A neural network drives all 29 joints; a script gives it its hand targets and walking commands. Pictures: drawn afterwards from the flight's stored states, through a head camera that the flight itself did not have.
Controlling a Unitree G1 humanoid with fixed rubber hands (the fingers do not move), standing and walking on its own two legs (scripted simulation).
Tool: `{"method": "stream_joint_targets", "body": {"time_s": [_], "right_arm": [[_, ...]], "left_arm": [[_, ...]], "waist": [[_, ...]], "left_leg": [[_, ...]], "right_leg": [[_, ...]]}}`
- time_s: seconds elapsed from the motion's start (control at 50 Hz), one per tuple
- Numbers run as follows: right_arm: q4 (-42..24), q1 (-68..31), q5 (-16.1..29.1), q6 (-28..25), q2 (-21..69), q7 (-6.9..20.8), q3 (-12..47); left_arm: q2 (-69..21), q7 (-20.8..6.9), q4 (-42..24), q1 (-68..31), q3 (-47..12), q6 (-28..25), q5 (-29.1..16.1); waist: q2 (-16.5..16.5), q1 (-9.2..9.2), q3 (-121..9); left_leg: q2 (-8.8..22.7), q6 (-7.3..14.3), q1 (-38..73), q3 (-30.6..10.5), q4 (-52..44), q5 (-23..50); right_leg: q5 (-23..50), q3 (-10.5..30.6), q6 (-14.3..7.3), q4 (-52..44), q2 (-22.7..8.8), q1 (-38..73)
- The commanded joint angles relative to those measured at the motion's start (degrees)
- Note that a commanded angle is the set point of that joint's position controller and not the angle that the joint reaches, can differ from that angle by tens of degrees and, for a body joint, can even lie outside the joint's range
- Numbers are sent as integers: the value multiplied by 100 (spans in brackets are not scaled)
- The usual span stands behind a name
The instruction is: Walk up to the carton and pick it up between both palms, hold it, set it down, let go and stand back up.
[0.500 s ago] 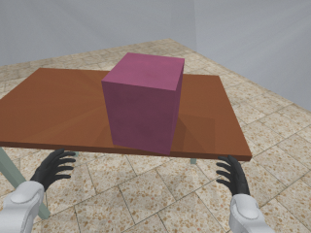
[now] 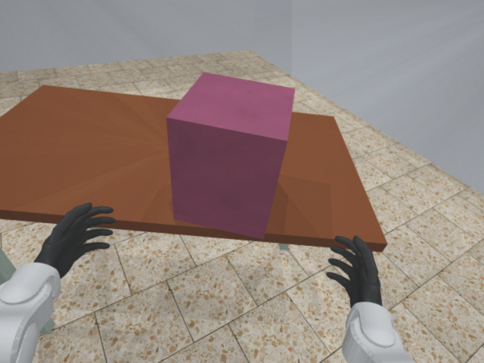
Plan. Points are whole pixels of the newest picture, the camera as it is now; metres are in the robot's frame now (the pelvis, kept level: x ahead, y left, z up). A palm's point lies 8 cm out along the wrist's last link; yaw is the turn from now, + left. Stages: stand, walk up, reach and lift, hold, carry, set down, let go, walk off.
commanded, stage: reach and lift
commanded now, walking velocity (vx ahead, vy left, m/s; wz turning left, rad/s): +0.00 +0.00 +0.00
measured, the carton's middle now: (233, 155) +0.50 +0.02 +0.10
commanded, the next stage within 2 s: none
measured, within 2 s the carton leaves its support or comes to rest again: neither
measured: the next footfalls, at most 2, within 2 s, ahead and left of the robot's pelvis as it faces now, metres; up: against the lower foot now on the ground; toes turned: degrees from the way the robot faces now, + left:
none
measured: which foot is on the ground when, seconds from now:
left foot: down 0.00-1.00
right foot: down 0.00-1.00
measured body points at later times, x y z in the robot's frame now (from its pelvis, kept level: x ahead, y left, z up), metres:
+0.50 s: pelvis +0.02 +0.01 +0.00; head -0.02 +0.03 +0.45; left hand +0.32 +0.25 +0.15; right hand +0.27 -0.16 +0.15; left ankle +0.07 +0.10 -0.73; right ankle +0.00 -0.10 -0.73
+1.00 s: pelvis +0.02 +0.01 +0.01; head +0.00 +0.04 +0.45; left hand +0.39 +0.26 +0.20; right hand +0.35 -0.16 +0.19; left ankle +0.07 +0.10 -0.73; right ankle +0.00 -0.10 -0.73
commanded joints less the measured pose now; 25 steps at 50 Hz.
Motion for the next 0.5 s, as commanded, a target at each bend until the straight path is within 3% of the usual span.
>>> {"method": "stream_joint_targets", "body": {"time_s": [0.0,0.02,0.04,0.06,0.08,0.1,0.12,0.14,0.16,0.18,0.2,0.22,0.26,0.28,0.36,0.4,0.42,0.44,0.46,0.48], "right_arm": [[-1684,-1270,574,-31,-232,145,-422],[-1883,-1863,615,-10,-338,179,-528],[-1963,-1385,617,-33,-272,178,-388],[-1801,-2098,641,28,-392,237,-491],[-1758,-1511,603,5,-379,237,-536],[-1840,-1980,635,16,-438,259,-549],[-1886,-1539,623,-4,-398,233,-487],[-1793,-2082,584,72,-543,199,-630],[-1768,-1924,606,96,-425,184,-509],[-1904,-2507,576,116,-571,203,-671],[-1779,-2025,566,109,-506,181,-588],[-1796,-2225,626,134,-565,165,-712],[-1559,-2800,629,258,-678,174,-810],[-1564,-2378,651,215,-619,144,-775],[-1120,-3076,819,447,-610,59,-729],[-636,-3608,849,607,-750,52,-795],[-576,-3499,838,598,-805,38,-919],[-872,-3694,870,574,-707,-3,-807],[-319,-3779,905,648,-828,37,-949],[-276,-3905,870,628,-872,12,-911]], "left_arm": [[1076,83,-1436,-1262,304,144,-62],[1125,110,-1512,-1757,183,138,-189],[1123,102,-1713,-1362,271,172,-106],[1147,137,-1355,-1966,222,193,-197],[1190,118,-1508,-1559,274,210,-113],[1125,170,-1612,-1905,239,265,-183],[1139,149,-1640,-1487,367,306,-135],[1267,118,-1413,-2049,312,332,-270],[1217,79,-1308,-1914,330,368,-334],[1299,125,-1337,-2469,308,391,-380],[1228,115,-1342,-2001,313,425,-304],[1256,158,-1447,-2099,337,486,-255],[1289,159,-1287,-2777,274,564,-379],[1293,131,-1295,-2385,410,612,-292],[1277,57,-743,-2927,441,908,-292],[1357,19,-285,-3561,363,998,-344],[1342,20,-220,-3398,429,1045,-261],[1353,34,-560,-3515,505,1015,-183],[1309,28,-252,-3701,499,1088,-183],[1338,26,-219,-3852,538,1100,-153]], "waist": [[1620,422,84],[1609,394,38],[1579,436,32],[1556,410,-112],[1625,379,81],[1643,365,-116],[1472,447,-63],[1409,338,-62],[1173,307,-94],[1211,286,-296],[1112,302,-121],[1226,303,-242],[1256,174,-288],[1149,253,-317],[996,215,-330],[951,78,-242],[878,76,-168],[916,146,-576],[1020,40,-395],[1002,39,-481]], "left_leg": [[461,112,185,-545,-1774,-1324],[427,95,42,-480,-1771,-1310],[401,71,219,-461,-1762,-1140],[480,93,-53,-580,-1819,-1477],[463,63,-38,-566,-1864,-1370],[455,44,-65,-534,-1838,-1263],[400,36,101,-470,-1783,-1073],[361,23,67,-407,-1712,-1093],[331,55,152,-315,-1691,-914],[326,49,92,-287,-1644,-922],[367,38,257,-386,-1697,-862],[380,6,206,-374,-1719,-803],[385,-4,26,-422,-1721,-894],[391,2,141,-449,-1692,-659],[290,53,203,-272,-1571,-494],[263,60,123,-268,-1526,-630],[312,52,162,-344,-1578,-580],[294,39,334,-317,-1523,-377],[262,2,337,-303,-1482,-263],[253,7,353,-307,-1460,-208]], "right_leg": [[-177,494,1,-1566,-522,-1509],[-230,489,0,-1570,-524,-1664],[-58,519,7,-1587,-531,-1530],[-137,486,17,-1489,-499,-1507],[40,490,20,-1497,-478,-1410],[115,497,7,-1454,-470,-1396],[189,514,11,-1532,-492,-1362],[-34,574,18,-1601,-542,-1559],[29,596,50,-1685,-568,-1560],[-39,582,68,-1636,-584,-1662],[142,583,83,-1661,-562,-1587],[286,555,61,-1572,-528,-1512],[251,589,52,-1538,-534,-1548],[499,598,79,-1552,-544,-1385],[705,650,96,-1618,-604,-1496],[655,631,121,-1614,-631,-1640],[689,630,118,-1647,-610,-1580],[983,652,169,-1559,-603,-1434],[1085,611,131,-1592,-598,-1581],[1195,595,162,-1560,-597,-1481]]}}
